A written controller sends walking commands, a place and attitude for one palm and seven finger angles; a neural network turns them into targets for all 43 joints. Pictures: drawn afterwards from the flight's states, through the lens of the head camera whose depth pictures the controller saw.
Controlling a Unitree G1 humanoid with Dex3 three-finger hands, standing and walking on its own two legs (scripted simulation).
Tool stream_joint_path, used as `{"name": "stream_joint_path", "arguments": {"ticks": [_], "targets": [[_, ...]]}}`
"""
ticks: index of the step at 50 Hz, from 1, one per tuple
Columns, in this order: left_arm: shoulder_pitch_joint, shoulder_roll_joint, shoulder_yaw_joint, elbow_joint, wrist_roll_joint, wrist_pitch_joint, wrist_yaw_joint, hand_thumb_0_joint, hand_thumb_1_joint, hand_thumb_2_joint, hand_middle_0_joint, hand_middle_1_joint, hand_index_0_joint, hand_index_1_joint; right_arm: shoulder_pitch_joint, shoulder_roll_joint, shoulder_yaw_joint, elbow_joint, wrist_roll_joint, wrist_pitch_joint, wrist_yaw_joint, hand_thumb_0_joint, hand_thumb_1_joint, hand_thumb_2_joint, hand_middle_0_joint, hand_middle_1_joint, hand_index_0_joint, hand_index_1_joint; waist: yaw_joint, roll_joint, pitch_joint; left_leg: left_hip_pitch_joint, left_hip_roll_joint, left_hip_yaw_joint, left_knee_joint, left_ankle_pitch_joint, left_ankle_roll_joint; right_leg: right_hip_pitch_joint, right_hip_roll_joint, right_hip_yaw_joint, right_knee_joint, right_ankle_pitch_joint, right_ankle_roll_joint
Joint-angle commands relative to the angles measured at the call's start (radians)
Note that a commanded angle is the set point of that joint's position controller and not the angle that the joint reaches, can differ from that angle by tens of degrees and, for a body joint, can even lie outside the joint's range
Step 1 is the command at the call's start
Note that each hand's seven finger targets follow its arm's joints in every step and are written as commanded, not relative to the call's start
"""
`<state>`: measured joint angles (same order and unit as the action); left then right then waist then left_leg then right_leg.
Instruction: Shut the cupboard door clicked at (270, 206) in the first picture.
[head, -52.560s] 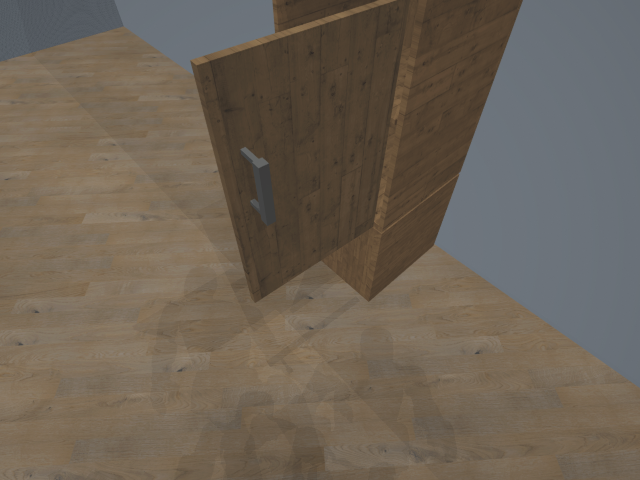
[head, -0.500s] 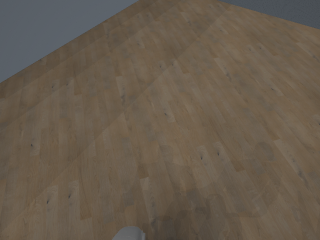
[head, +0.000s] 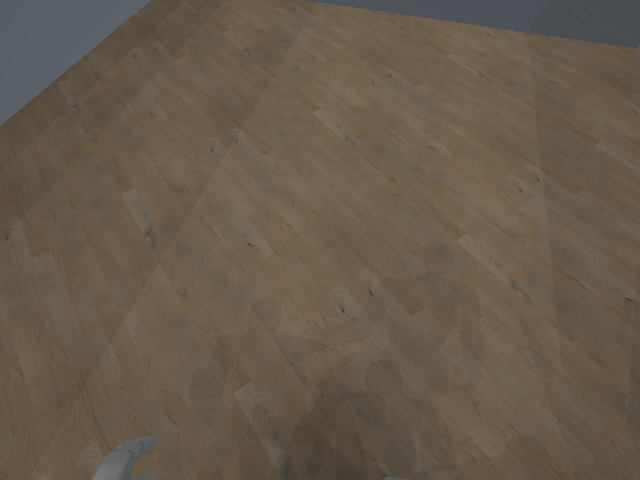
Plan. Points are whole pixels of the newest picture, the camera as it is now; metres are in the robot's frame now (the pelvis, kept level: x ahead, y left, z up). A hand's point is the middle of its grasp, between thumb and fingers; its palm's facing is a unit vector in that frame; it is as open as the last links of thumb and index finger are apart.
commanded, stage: turn to face it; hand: left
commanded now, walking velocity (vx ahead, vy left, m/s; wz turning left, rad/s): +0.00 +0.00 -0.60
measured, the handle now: out of the picture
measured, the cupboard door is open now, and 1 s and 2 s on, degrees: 18 18 18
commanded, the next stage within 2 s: none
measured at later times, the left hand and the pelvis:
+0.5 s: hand (197, 449) +0.17 +0.19 -0.18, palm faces -0.26 -0.95 -0.18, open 7.4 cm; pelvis +0.03 +0.02 +0.00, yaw -18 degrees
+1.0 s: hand (255, 406) +0.23 +0.12 -0.17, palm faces -0.53 -0.81 -0.23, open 7.4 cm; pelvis +0.06 -0.01 +0.00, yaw -34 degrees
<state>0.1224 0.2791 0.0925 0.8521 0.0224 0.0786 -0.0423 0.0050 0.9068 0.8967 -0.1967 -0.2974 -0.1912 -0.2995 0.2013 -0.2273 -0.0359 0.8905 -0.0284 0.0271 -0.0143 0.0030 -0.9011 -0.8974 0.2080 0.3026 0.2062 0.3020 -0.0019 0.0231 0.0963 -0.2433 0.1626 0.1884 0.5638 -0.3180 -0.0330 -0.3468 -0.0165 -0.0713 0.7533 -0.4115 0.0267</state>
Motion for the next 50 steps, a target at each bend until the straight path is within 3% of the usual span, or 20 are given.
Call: {"name": "stream_joint_path", "arguments": {"ticks": [1, 2, 3, 4, 8, 13, 16, 17, 18, 19, 21, 24, 29, 33, 34, 35, 36, 39, 42, 50], "targets": [[0.156, 0.139, 0.02, -0.039, 0.005, -0.051, 0.011, 0.0, 0.9, 0.9, -0.2, -0.3, -0.2, -0.3, -0.004, -0.189, -0.06, -0.073, 0.016, -0.015, -0.003, 0.0, -0.9, -0.9, 0.2, 0.3, 0.2, 0.3, 0.062, -0.027, -0.211, -0.069, 0.088, -0.014, 0.186, 0.257, 0.013, 0.339, -0.102, 0.107, -0.363, 0.401, -0.066], [0.198, 0.245, 0.04, -0.026, 0.011, -0.064, 0.027, 0.0, 0.9, 0.9, -0.2, -0.3, -0.2, -0.3, -0.043, -0.098, -0.035, -0.124, 0.017, -0.014, 0.004, 0.0, -0.9, -0.9, 0.2, 0.3, 0.2, 0.3, 0.088, -0.325, -0.186, -0.363, -0.075, 0.007, 0.433, -0.3, -0.045, 0.443, -0.35, 0.444, -0.391, 0.767, -0.182], [0.234, 0.263, 0.037, -0.021, -0.005, -0.057, 0.039, 0.0, 0.9, 0.9, -0.2, -0.3, -0.2, -0.3, -0.079, -0.127, -0.029, -0.137, 0.018, 0.002, -0.01, 0.0, -0.9, -0.9, 0.2, 0.3, 0.2, 0.3, 0.105, -0.237, -0.174, -0.378, -0.068, -0.144, 0.566, -0.332, -0.039, 0.351, -0.403, 0.46, -0.386, 0.802, -0.263], [0.176, 0.235, 0.042, -0.032, 0.0, -0.056, 0.051, 0.0, 0.9, 0.9, -0.2, -0.3, -0.2, -0.3, -0.092, -0.116, -0.03, -0.132, 0.019, 0.001, -0.018, 0.0, -0.9, -0.9, 0.2, 0.3, 0.2, 0.3, 0.075, -0.307, -0.154, -0.445, -0.062, -0.189, 0.628, -0.291, -0.041, 0.345, -0.349, 0.477, -0.389, 0.743, -0.27], [0.047, 0.157, 0.018, -0.069, 0.002, -0.056, 0.055, 0.0, 0.9, 0.9, -0.2, -0.3, -0.2, -0.3, -0.048, -0.118, -0.028, -0.086, 0.017, -0.003, -0.008, 0.0, -0.9, -0.9, 0.2, 0.3, 0.2, 0.3, 0.012, -0.164, -0.169, -0.306, -0.062, -0.175, 0.502, -0.134, -0.058, 0.254, -0.228, 0.286, -0.337, 0.718, -0.218], [0.054, 0.176, 0.028, -0.057, 0.008, -0.049, 0.046, 0.0, 0.9, 0.9, -0.2, -0.3, -0.2, -0.3, -0.033, -0.097, -0.028, -0.093, 0.021, -0.005, -0.008, 0.0, -0.9, -0.9, 0.2, 0.3, 0.2, 0.3, 0.014, -0.173, -0.143, -0.196, -0.116, -0.147, 0.252, -0.106, -0.05, 0.177, -0.205, 0.354, -0.339, 0.597, -0.214], [0.012, 0.159, 0.027, -0.057, -0.002, -0.04, 0.044, 0.0, 0.9, 0.9, -0.2, -0.3, -0.2, -0.3, 0.058, -0.107, -0.028, -0.068, 0.025, -0.019, -0.017, 0.0, -0.9, -0.9, 0.2, 0.3, 0.2, 0.3, -0.036, -0.166, -0.157, -0.003, -0.135, -0.141, -0.034, 0.064, -0.04, 0.082, -0.154, 0.367, -0.259, 0.538, -0.149], [0.013, 0.122, 0.02, -0.064, -0.009, -0.034, 0.041, 0.0, 0.9, 0.9, -0.2, -0.3, -0.2, -0.3, 0.089, -0.142, -0.035, -0.061, 0.02, -0.027, -0.018, 0.0, -0.9, -0.9, 0.2, 0.3, 0.2, 0.3, -0.047, -0.065, -0.167, 0.106, -0.07, -0.206, -0.171, 0.121, -0.018, -0.011, -0.082, 0.316, -0.184, 0.397, -0.095], [0.05, 0.059, 0.009, -0.081, -0.018, -0.028, 0.031, 0.0, 0.9, 0.9, -0.2, -0.3, -0.2, -0.3, 0.114, -0.244, -0.049, -0.063, 0.002, -0.036, -0.022, 0.0, -0.9, -0.9, 0.2, 0.3, 0.2, 0.3, -0.043, 0.219, -0.185, 0.205, 0.165, -0.452, -0.245, 0.215, 0.08, -0.169, 0.062, 0.186, 0.007, 0.054, -0.03], [0.036, 0.06, 0.005, -0.101, -0.012, -0.032, 0.026, 0.0, 0.9, 0.9, -0.2, -0.3, -0.2, -0.3, 0.135, -0.285, -0.055, -0.076, -0.001, -0.031, -0.026, 0.0, -0.9, -0.9, 0.2, 0.3, 0.2, 0.3, -0.056, 0.27, -0.173, 0.147, 0.328, -0.564, -0.28, 0.278, 0.19, -0.196, 0.065, 0.099, 0.238, -0.235, -0.007], [0.01, 0.08, 0.021, -0.08, 0.0, -0.027, 0.015, 0.0, 0.9, 0.9, -0.2, -0.3, -0.2, -0.3, 0.065, -0.235, -0.044, -0.087, -0.007, -0.037, -0.031, 0.0, -0.9, -0.9, 0.2, 0.3, 0.2, 0.3, -0.025, 0.21, -0.124, 0.059, 0.27, -0.478, -0.273, 0.301, 0.201, -0.214, 0.005, 0.128, 0.445, -0.16, 0.008], [0.014, 0.045, 0.011, -0.068, -0.004, -0.017, -0.003, 0.0, 0.9, 0.9, -0.2, -0.3, -0.2, -0.3, -0.003, -0.196, -0.036, -0.1, -0.008, -0.031, -0.031, 0.0, -0.9, -0.9, 0.2, 0.3, 0.2, 0.3, -0.005, 0.171, -0.115, 0.087, 0.191, -0.254, -0.211, 0.423, 0.17, -0.175, -0.021, 0.061, 0.334, -0.099, 0.023], [-0.011, 0.019, -0.001, -0.078, -0.005, -0.021, -0.005, 0.0, 0.9, 0.9, -0.2, -0.3, -0.2, -0.3, 0.054, -0.216, -0.053, -0.061, -0.004, -0.023, -0.022, 0.0, -0.9, -0.9, 0.2, 0.3, 0.2, 0.3, -0.037, 0.19, -0.157, 0.138, 0.194, -0.156, -0.15, 0.494, 0.16, -0.056, 0.012, -0.016, 0.082, -0.059, 0.01], [0.044, 0.039, 0.002, -0.063, -0.002, -0.034, -0.001, 0.0, 0.9, 0.9, -0.2, -0.3, -0.2, -0.3, 0.032, -0.227, -0.064, -0.057, 0.002, -0.015, -0.012, 0.0, -0.9, -0.9, 0.2, 0.3, 0.2, 0.3, -0.002, 0.177, -0.171, 0.088, 0.175, -0.09, -0.034, 0.446, 0.097, 0.11, 0.033, -0.052, -0.202, 0.132, -0.014], [0.107, 0.078, 0.011, -0.044, 0.0, -0.04, 0.004, 0.0, 0.9, 0.9, -0.2, -0.3, -0.2, -0.3, 0.011, -0.219, -0.066, -0.065, 0.009, -0.014, -0.009, 0.0, -0.9, -0.9, 0.2, 0.3, 0.2, 0.3, 0.035, 0.109, -0.18, 0.001, 0.144, -0.057, 0.07, 0.345, 0.053, 0.238, -0.003, -0.003, -0.318, 0.244, -0.036], [0.161, 0.181, 0.029, -0.027, 0.009, -0.054, 0.015, 0.0, 0.9, 0.9, -0.2, -0.3, -0.2, -0.3, -0.001, -0.148, -0.053, -0.093, 0.019, -0.012, -0.003, 0.0, -0.9, -0.9, 0.2, 0.3, 0.2, 0.3, 0.063, -0.183, -0.198, -0.214, 0.024, 0.02, 0.272, 0.027, -0.017, 0.401, -0.224, 0.274, -0.412, 0.474, -0.112], [0.201, 0.241, 0.034, -0.013, 0.0, -0.055, 0.028, 0.0, 0.9, 0.9, -0.2, -0.3, -0.2, -0.3, -0.071, -0.119, -0.036, -0.139, 0.017, -0.004, -0.005, 0.0, -0.9, -0.9, 0.2, 0.3, 0.2, 0.3, 0.094, -0.298, -0.158, -0.362, -0.079, -0.054, 0.474, -0.34, -0.045, 0.356, -0.378, 0.454, -0.412, 0.748, -0.222], [0.11, 0.168, 0.029, -0.03, -0.001, -0.053, 0.055, 0.0, 0.9, 0.9, -0.2, -0.3, -0.2, -0.3, -0.096, -0.137, -0.034, -0.115, 0.016, -0.002, -0.021, 0.0, -0.9, -0.9, 0.2, 0.3, 0.2, 0.3, 0.049, -0.263, -0.129, -0.437, -0.041, -0.212, 0.618, -0.201, -0.046, 0.327, -0.29, 0.388, -0.362, 0.746, -0.254], [0.049, 0.15, 0.018, -0.052, 0.002, -0.056, 0.051, 0.0, 0.9, 0.9, -0.2, -0.3, -0.2, -0.3, -0.058, -0.115, -0.031, -0.087, 0.016, 0.001, -0.007, 0.0, -0.9, -0.9, 0.2, 0.3, 0.2, 0.3, 0.011, -0.177, -0.152, -0.304, -0.069, -0.171, 0.502, -0.114, -0.058, 0.244, -0.212, 0.286, -0.344, 0.706, -0.212], [0.039, 0.169, 0.029, -0.047, 0.0, -0.045, 0.046, 0.0, 0.9, 0.9, -0.2, -0.3, -0.2, -0.3, 0.001, -0.107, -0.028, -0.088, 0.026, -0.015, -0.016, 0.0, -0.9, -0.9, 0.2, 0.3, 0.2, 0.3, -0.014, -0.187, -0.161, -0.076, -0.139, -0.14, 0.035, 0.012, -0.044, 0.163, -0.164, 0.379, -0.266, 0.659, -0.171]]}}
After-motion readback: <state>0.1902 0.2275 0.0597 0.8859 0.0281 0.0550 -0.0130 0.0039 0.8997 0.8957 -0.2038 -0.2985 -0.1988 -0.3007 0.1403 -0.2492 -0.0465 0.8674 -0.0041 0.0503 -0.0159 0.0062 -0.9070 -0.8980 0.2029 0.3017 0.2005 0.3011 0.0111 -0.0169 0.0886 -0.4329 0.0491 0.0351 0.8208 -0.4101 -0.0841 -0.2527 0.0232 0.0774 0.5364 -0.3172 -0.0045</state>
